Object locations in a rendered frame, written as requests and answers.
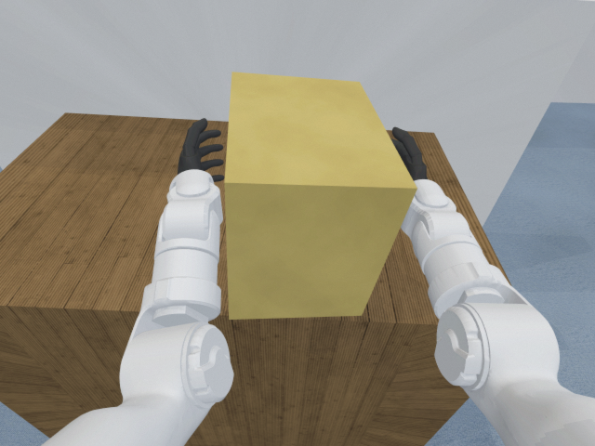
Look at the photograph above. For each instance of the left robot forearm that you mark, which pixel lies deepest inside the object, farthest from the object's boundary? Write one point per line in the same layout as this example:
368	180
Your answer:
185	271

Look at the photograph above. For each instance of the robot left upper arm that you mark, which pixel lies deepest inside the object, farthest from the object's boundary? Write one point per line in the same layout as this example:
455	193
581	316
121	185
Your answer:
170	379

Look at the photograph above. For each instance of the pedestal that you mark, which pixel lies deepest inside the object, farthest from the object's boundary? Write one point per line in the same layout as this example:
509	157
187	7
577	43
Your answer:
79	215

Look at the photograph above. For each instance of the carton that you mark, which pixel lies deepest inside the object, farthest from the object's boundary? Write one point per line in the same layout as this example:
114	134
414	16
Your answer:
315	195

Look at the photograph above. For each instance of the robot right upper arm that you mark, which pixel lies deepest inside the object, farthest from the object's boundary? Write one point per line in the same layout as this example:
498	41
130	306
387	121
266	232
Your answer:
506	359

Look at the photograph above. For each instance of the robot right hand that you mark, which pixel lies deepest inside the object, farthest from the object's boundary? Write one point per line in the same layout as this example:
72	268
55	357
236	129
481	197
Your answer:
410	153

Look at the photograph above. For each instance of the right robot forearm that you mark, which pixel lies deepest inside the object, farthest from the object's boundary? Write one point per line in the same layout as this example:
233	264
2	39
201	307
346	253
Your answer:
449	255

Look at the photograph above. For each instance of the robot left hand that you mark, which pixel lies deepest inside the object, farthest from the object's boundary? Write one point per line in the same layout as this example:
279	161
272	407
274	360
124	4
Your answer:
190	157

